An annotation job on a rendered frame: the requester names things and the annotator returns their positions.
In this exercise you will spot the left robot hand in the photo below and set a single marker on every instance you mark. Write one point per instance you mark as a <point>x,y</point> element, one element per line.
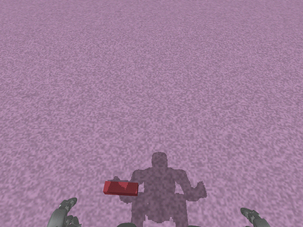
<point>59,217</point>

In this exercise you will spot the carton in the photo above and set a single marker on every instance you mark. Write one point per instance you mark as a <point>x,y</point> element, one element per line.
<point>121,188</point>

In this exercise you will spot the right robot hand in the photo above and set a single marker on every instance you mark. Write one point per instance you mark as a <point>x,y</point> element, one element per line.
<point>254,218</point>

